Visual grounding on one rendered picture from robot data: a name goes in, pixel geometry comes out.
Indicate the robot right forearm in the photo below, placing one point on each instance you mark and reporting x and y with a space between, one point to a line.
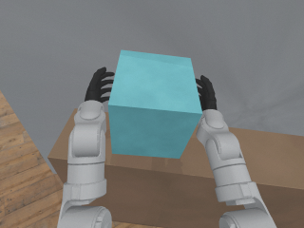
233 183

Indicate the right robot upper arm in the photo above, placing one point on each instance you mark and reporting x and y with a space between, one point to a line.
246 218

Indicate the left robot upper arm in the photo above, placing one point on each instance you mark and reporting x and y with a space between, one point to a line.
81 216

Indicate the robot right hand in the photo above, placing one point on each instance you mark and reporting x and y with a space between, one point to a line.
207 94

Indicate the pedestal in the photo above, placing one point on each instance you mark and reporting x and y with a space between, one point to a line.
180 193

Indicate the carton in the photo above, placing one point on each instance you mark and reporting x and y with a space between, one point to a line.
154 105

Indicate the robot left forearm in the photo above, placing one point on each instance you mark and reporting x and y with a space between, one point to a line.
85 157

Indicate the robot left hand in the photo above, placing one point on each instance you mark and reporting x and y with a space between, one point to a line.
95 90

